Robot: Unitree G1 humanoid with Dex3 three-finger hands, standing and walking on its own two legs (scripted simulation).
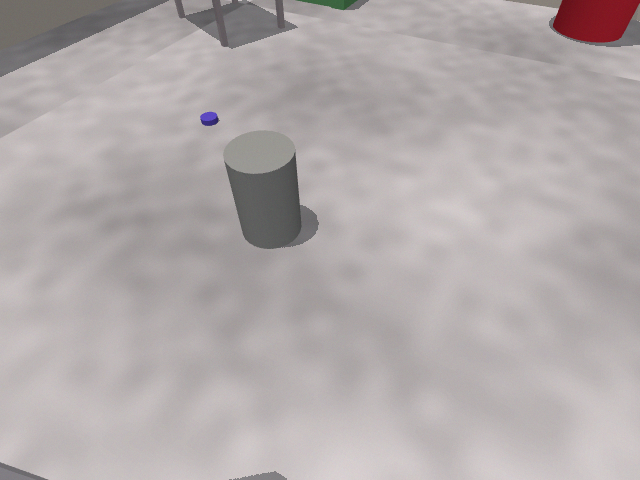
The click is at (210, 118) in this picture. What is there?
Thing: low tin
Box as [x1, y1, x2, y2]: [200, 112, 217, 125]
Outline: 200,116 201,122 205,125 210,125 217,121 217,117 214,112 206,112
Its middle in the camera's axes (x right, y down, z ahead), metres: -0.66 -0.70 +2.26
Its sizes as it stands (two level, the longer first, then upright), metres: 0.096 0.096 0.032
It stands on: the floor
